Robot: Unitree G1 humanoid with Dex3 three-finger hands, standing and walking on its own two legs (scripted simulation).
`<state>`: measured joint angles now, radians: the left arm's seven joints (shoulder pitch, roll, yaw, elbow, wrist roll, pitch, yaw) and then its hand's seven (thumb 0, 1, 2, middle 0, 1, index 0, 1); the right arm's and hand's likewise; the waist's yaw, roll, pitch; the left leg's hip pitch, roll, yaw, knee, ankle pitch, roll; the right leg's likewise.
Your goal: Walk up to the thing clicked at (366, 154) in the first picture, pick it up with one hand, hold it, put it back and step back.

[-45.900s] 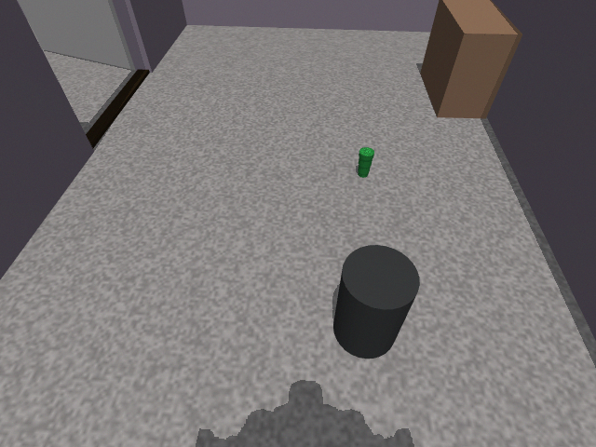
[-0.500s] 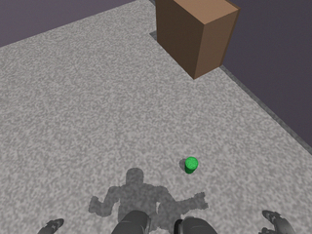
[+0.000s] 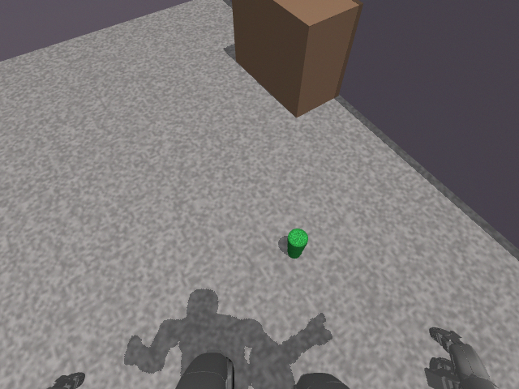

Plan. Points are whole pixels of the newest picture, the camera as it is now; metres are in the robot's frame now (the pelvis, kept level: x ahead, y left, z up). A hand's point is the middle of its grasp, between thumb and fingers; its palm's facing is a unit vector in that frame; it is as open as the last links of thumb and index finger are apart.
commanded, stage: step back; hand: right
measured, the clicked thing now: (296, 245) +0.60 -0.13 -0.68
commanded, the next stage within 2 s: none
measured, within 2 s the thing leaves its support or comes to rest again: neither
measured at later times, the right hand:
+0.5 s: hand out of the picture -0.07 -0.24 -0.13, palm faces -0.08 +0.91 -0.40, open 7.4 cm
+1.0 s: hand out of the picture -0.22 -0.24 -0.14, palm faces -0.01 +0.94 -0.35, open 7.4 cm
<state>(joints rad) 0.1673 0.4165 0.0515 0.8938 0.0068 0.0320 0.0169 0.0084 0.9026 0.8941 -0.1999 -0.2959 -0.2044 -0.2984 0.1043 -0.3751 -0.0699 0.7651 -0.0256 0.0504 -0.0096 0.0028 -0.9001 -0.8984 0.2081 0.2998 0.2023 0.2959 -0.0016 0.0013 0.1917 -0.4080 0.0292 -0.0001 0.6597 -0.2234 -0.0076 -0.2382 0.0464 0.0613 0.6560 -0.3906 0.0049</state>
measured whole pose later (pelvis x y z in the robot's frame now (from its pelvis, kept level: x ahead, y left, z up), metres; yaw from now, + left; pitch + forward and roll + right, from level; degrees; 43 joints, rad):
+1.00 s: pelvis -0.33 +0.02 +0.01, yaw +2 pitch -2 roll +1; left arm 0.18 0.36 0.04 0.85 0.04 0.03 0.01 0.01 0.90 0.89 -0.21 -0.30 -0.21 -0.30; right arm 0.15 -0.39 -0.08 0.81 -0.02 0.09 0.00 0.00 -0.90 -0.90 0.21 0.30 0.20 0.30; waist -0.01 0.04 0.15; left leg -0.44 -0.10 -0.15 1.20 -0.48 0.00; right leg -0.32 -0.01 0.02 0.57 -0.22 -0.01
